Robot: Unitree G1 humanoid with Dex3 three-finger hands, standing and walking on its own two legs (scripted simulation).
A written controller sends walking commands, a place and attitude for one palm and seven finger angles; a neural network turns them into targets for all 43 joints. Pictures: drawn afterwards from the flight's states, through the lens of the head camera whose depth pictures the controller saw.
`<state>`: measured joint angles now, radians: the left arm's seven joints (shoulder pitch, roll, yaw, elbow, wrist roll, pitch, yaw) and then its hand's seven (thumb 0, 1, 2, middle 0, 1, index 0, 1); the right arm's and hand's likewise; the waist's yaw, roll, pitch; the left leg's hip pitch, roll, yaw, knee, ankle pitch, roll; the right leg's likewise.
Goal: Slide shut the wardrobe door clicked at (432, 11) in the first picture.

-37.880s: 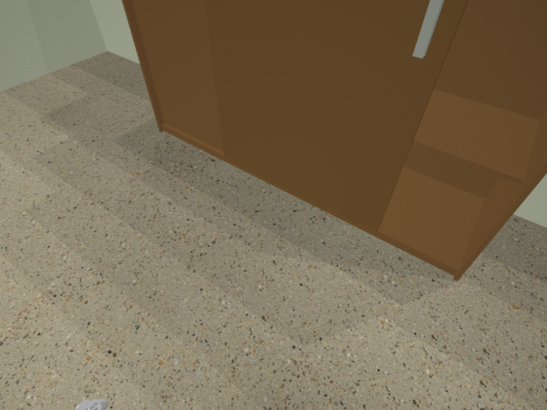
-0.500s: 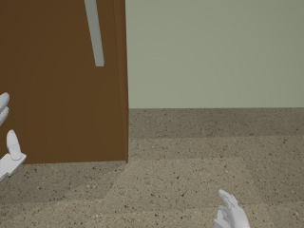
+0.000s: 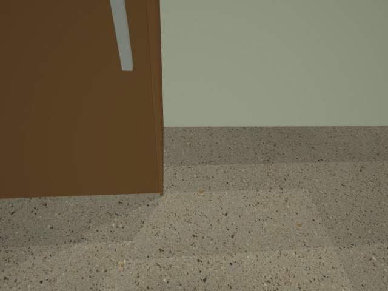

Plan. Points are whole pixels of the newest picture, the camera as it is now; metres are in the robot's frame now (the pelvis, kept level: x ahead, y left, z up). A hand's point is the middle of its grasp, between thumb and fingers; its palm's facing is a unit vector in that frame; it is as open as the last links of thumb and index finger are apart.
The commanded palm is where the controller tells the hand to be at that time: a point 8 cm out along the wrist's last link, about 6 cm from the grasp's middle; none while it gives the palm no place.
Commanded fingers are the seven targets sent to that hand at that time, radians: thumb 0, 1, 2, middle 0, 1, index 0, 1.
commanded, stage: let the arm hang, fingers relaxed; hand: left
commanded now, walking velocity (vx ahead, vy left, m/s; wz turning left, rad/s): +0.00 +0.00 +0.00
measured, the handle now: (120, 9) +0.68 +0.22 +0.24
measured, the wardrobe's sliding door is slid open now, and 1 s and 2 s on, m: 0.00 0.00 0.00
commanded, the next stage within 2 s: look to check the result in 0.76 s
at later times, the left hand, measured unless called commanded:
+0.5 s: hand out of the picture +0.07 +0.26 -0.14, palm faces -0.02 -0.93 -0.38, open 7.4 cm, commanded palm none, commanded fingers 0.00 0.90 0.90 -0.20 -0.30 -0.20 -0.30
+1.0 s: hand out of the picture +0.13 +0.21 -0.14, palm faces -0.05 -0.95 -0.32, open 7.4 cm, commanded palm none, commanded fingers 0.00 0.90 0.90 -0.20 -0.30 -0.20 -0.30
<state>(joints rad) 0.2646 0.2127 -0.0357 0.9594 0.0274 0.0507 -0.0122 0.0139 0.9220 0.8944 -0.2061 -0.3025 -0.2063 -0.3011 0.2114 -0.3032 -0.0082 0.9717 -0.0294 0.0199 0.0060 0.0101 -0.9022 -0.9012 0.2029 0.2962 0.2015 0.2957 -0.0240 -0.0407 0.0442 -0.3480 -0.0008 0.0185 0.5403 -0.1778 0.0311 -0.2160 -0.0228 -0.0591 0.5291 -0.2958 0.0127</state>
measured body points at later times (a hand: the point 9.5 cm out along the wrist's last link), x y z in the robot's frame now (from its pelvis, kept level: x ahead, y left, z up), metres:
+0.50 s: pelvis +0.01 +0.00 +0.01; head +0.02 -0.02 +0.46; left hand +0.07 +0.31 -0.11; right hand +0.08 -0.28 -0.14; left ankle +0.07 +0.10 -0.73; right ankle -0.01 -0.13 -0.73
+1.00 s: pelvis +0.05 -0.02 +0.02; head +0.06 -0.03 +0.47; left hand +0.13 +0.26 -0.12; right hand +0.12 -0.32 -0.12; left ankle +0.07 +0.10 -0.73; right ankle -0.01 -0.13 -0.73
